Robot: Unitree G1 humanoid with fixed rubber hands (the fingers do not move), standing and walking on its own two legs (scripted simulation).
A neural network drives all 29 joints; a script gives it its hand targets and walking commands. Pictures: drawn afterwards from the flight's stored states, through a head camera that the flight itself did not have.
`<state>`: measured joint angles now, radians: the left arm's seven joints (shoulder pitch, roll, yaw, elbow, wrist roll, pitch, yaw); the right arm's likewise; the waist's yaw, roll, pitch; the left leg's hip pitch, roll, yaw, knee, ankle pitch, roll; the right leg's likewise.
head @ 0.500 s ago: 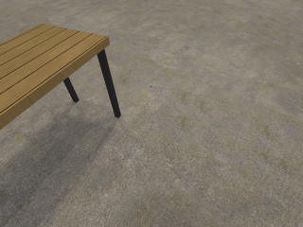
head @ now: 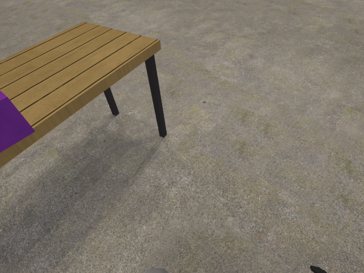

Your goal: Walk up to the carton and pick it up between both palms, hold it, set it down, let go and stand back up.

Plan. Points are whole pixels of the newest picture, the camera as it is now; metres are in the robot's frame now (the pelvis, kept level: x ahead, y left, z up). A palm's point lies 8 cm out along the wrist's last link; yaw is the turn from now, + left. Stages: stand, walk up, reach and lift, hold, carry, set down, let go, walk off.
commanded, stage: walk up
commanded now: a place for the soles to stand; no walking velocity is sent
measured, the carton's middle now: out of the picture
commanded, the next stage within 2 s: none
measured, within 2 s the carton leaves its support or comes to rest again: neither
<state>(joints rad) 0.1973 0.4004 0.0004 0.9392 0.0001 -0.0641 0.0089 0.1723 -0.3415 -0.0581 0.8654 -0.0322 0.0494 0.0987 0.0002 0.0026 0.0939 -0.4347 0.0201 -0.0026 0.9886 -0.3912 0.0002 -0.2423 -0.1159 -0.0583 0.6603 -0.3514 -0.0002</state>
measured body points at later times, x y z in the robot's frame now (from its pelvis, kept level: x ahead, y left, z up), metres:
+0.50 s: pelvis +0.09 +0.11 -0.01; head +0.15 +0.11 +0.44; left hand +0.15 +0.46 -0.10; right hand +0.23 -0.18 -0.13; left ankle +0.06 +0.21 -0.72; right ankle +0.18 +0.05 -0.73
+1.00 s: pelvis +0.21 +0.24 -0.02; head +0.24 +0.25 +0.43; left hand +0.20 +0.60 -0.10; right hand +0.41 -0.01 -0.12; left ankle +0.21 +0.38 -0.72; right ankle +0.20 +0.08 -0.68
